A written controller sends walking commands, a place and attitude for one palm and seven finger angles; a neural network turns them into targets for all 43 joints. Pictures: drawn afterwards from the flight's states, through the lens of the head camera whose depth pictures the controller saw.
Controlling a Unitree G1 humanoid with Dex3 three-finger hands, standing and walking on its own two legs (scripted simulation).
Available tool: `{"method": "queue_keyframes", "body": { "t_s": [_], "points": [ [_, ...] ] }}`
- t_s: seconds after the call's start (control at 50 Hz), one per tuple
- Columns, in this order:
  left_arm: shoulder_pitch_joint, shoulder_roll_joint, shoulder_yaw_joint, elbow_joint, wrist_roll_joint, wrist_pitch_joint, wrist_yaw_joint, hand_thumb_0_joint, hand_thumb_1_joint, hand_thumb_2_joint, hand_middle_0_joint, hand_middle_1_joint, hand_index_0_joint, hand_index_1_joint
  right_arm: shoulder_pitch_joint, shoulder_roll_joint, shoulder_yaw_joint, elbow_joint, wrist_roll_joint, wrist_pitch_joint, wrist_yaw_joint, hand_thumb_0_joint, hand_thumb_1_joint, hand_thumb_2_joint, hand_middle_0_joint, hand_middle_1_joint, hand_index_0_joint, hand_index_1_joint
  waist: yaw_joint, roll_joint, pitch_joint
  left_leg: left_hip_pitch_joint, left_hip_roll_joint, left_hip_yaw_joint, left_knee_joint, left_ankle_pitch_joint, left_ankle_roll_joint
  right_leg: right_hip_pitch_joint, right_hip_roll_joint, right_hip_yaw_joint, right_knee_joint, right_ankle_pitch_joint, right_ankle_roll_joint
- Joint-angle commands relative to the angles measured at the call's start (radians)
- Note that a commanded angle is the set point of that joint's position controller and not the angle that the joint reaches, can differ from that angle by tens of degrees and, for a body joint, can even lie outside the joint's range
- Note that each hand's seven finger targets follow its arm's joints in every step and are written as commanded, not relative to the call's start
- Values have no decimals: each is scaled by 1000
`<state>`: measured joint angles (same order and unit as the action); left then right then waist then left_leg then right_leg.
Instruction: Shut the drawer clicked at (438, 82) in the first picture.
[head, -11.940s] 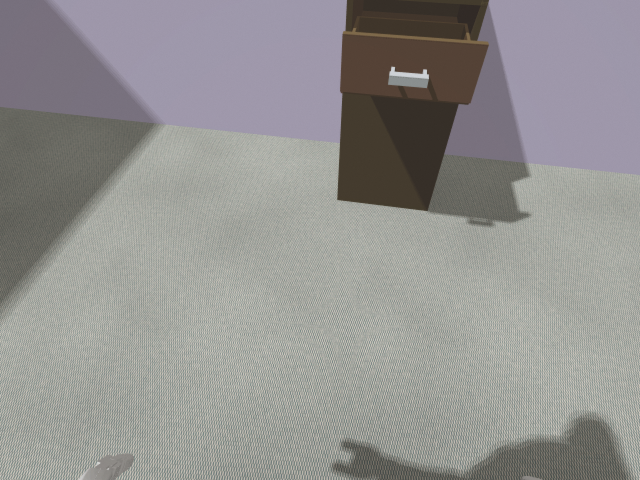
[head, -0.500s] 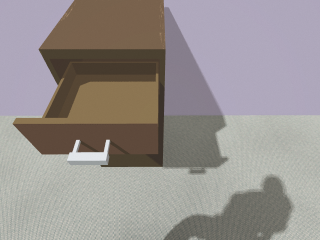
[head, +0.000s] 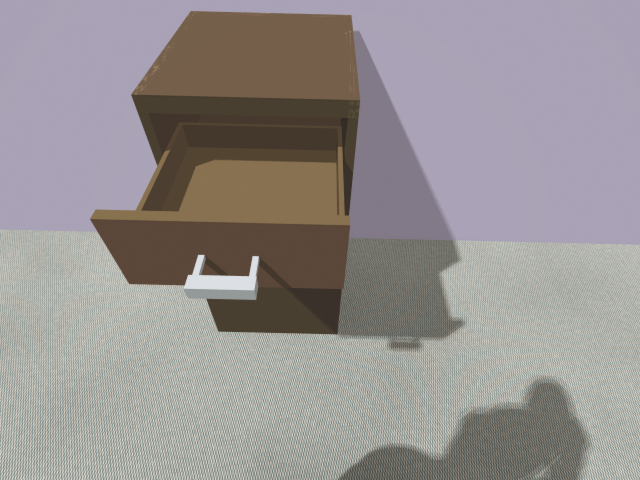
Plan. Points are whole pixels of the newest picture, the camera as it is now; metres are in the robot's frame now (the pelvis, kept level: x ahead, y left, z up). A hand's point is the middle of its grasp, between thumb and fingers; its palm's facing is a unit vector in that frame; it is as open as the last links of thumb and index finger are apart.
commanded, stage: come to a stop and stand still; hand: left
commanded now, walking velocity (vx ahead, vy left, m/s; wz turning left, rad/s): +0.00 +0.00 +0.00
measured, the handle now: (225, 274) +0.40 +0.17 +0.00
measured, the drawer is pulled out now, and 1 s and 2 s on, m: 0.28 0.28 0.26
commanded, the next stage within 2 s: look again from close up in 0.10 s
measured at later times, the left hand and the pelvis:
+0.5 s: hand out of the picture +0.01 +0.15 -0.17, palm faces +0.03 -0.99 -0.13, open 7.3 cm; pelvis +0.02 +0.01 +0.00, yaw +1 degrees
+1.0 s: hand (198, 372) +0.25 +0.18 -0.01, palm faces +0.25 -0.96 -0.15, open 6.9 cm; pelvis +0.07 +0.00 -0.01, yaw +3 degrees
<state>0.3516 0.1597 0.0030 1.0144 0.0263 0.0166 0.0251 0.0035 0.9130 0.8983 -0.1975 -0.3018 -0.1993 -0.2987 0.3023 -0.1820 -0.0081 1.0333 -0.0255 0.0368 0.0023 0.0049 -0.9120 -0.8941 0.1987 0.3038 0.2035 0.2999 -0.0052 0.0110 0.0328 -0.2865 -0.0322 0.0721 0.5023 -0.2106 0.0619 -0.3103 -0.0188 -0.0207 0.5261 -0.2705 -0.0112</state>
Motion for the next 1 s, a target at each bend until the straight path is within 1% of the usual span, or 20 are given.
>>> {"method": "queue_keyframes", "body": {
  "t_s": [0.0,0.14,0.16,0.28,0.36,0.42,0.54,0.64,0.74,0.76,0.78,0.8,0.82,0.84,0.86,0.88,0.9,0.92,0.96,0.98],
  "points": [
    [28,84,21,-43,-5,-22,4,0,900,900,-200,-300,-200,-300,21,-96,-25,-42,2,-27,-13,0,-900,-900,200,300,200,300,-7,-31,52,-60,104,-168,-178,-338,-13,-49,-52,119,-147,-254,-31],
    [71,50,15,0,-5,-25,3,0,900,900,-200,-300,-200,-300,15,-88,-25,-11,5,-36,-21,0,-900,-900,200,300,200,300,2,11,27,-50,123,-192,-214,-326,-10,-8,-26,105,-112,-153,-25],
    [72,43,12,5,-4,-26,2,0,900,900,-200,-300,-200,-300,6,-85,-23,-8,7,-39,-22,0,-900,-900,200,300,200,300,6,20,47,-69,131,-197,-224,-351,-8,-3,-28,101,-112,-146,-23],
    [76,33,2,27,-5,-42,8,0,900,900,-200,-300,-200,-300,17,-63,-16,10,12,-52,-21,0,-900,-900,200,300,200,300,2,-22,65,-37,124,-194,-213,-256,-12,-10,-50,134,-154,-98,-32],
    [77,38,0,31,-3,-41,10,0,900,900,-200,-300,-200,-300,21,-68,-16,20,11,-52,-20,0,-900,-900,200,300,200,300,3,5,83,-46,130,-208,-240,-299,-13,-16,-46,123,-154,-109,-26],
    [80,35,0,33,-2,-41,10,0,900,900,-200,-300,-200,-300,24,-70,-16,21,10,-52,-20,0,-900,-900,200,300,200,300,5,-11,83,-56,132,-210,-247,-299,-11,-1,-44,120,-150,-86,-24],
    [68,35,-2,33,-7,-48,12,0,900,900,-200,-300,-200,-300,31,-56,-11,30,13,-62,-22,0,-900,-900,200,300,200,300,4,-18,43,2,129,-187,-229,-171,-12,40,-56,121,-150,33,-27],
    [53,45,-5,39,-13,-54,15,0,900,900,-200,-300,-200,-300,38,-49,-2,46,17,-74,-26,0,-900,-900,200,300,200,300,1,-45,-17,70,122,-146,-183,23,-15,95,-70,125,-138,174,-25],
    [39,52,-8,47,-16,-52,17,0,900,900,-200,-300,-200,-300,32,-50,3,61,19,-75,-30,0,-900,-900,200,300,200,300,2,-38,-3,96,123,-133,-171,106,-17,106,-71,130,-135,220,-22],
    [41,48,-9,49,-16,-51,18,0,900,900,-200,-300,-200,-300,22,-52,5,64,18,-74,-31,0,-900,-900,200,300,200,300,4,-32,11,96,124,-129,-171,105,-18,99,-74,130,-138,219,-21],
    [85,101,-3,89,1,-52,53,0,900,900,-200,-300,-200,-300,-62,-100,-2,-6,29,-77,-25,0,-900,-900,200,300,200,300,37,-36,8,59,159,-95,-20,130,-46,87,-99,117,-139,225,-8],
    [-659,320,116,-1516,-213,-255,55,0,900,900,-220,-322,-220,-322,-32,-258,-20,-392,71,-214,-64,0,-900,-900,200,300,200,300,-107,137,-487,312,36,-109,-116,145,-56,143,12,16,-43,210,-16],
    [-243,239,111,-1268,-133,-195,98,0,900,900,-240,-343,-240,-343,-128,-160,12,-321,67,-315,-101,0,-900,-900,200,300,200,300,2,239,-414,310,81,-101,-147,190,-66,102,30,-10,23,65,-39],
    [-152,162,53,-1144,-143,-140,151,0,900,900,-260,-365,-260,-365,-112,-178,-8,-258,62,-351,-99,0,-900,-900,200,300,200,300,-22,234,-321,206,88,-118,-162,129,-100,44,23,-37,42,-13,-27],
    [136,-85,-108,-940,-135,-37,146,0,900,900,-280,-387,-280,-387,-85,-117,-1,-249,73,-352,-80,0,-900,-900,200,300,200,300,-30,134,-155,115,95,-137,-171,25,-87,-36,18,-50,32,-35,-20],
    [21,-87,-124,-1149,-185,-51,128,0,900,900,-300,-408,-300,-408,-85,-167,-6,-327,78,-367,-73,0,-900,-900,200,300,200,300,-41,121,-59,36,88,-160,-146,-35,-76,-40,8,-57,20,-14,-16],
    [15,-59,-110,-1196,-178,-95,114,0,900,900,-320,-430,-320,-430,-105,-183,-20,-359,68,-391,-70,0,-900,-900,200,300,200,300,-56,80,-42,6,80,-164,-96,-67,-70,-65,8,-61,1,-17,-15],
    [81,-73,-120,-1164,-167,-138,101,0,900,900,-340,-452,-340,-452,-112,-181,-28,-385,53,-407,-64,0,-900,-900,200,300,200,300,-56,-4,-6,-49,65,-165,-41,-59,-63,-100,15,-72,3,-20,-16],
    [364,-106,-87,-1016,-173,-209,37,0,900,900,-380,-495,-380,-495,-114,-178,-54,-436,45,-398,-31,0,-900,-900,200,300,200,300,1,-240,-33,-129,60,-142,67,70,-65,-138,34,-101,57,-2,-17],
    [517,-144,-88,-976,-194,-259,-25,0,900,900,-400,-517,-400,-517,-141,-172,-68,-474,44,-385,-13,0,-900,-900,200,300,200,300,35,-310,-45,-175,58,-124,126,111,-70,-168,39,-114,112,33,-15]
  ]
}}
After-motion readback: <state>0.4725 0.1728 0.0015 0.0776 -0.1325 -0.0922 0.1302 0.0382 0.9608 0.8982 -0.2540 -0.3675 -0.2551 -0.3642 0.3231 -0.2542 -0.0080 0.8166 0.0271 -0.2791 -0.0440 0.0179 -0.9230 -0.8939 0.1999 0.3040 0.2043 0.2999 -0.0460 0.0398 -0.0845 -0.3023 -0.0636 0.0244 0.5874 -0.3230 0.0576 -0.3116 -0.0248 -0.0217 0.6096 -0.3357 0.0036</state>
